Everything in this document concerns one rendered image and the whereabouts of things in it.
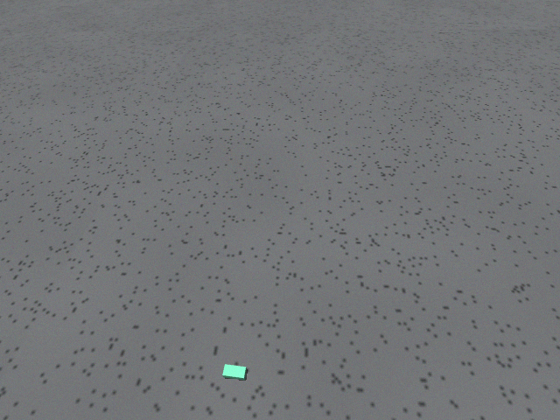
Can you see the small box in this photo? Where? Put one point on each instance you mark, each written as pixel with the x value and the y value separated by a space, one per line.
pixel 234 372

